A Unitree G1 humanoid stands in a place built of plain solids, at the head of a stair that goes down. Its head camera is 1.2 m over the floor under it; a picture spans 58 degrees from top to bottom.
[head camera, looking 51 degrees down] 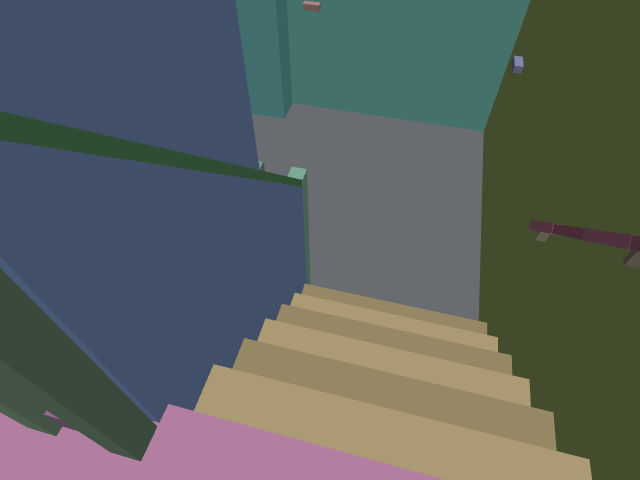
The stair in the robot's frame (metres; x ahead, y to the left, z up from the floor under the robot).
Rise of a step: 0.21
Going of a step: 0.21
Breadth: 1.20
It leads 14 degrees to the right of straight ahead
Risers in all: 7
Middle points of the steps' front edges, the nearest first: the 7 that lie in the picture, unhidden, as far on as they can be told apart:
0.25 -0.17 0.00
0.45 -0.22 -0.21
0.65 -0.27 -0.42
0.85 -0.32 -0.63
1.06 -0.37 -0.84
1.26 -0.43 -1.04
1.46 -0.48 -1.25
